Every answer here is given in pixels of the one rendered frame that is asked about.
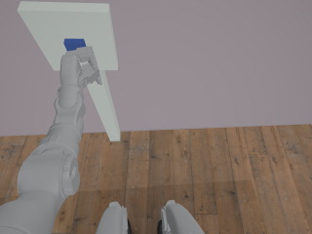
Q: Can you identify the button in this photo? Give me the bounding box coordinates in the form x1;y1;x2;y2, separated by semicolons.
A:
63;38;87;52

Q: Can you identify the panel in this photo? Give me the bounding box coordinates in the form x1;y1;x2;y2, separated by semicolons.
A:
17;1;121;141

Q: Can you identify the right robot shin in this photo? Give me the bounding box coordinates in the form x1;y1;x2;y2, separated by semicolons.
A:
162;200;176;234

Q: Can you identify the robot left forearm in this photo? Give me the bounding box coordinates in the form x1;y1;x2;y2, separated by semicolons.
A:
17;85;86;195

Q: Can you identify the left robot hand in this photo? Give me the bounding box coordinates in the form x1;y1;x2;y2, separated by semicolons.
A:
59;46;102;91

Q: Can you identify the left robot upper arm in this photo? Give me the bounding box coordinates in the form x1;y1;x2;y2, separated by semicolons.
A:
0;153;80;234

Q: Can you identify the left robot thigh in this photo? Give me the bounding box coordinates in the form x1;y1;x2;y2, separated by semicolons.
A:
95;206;128;234

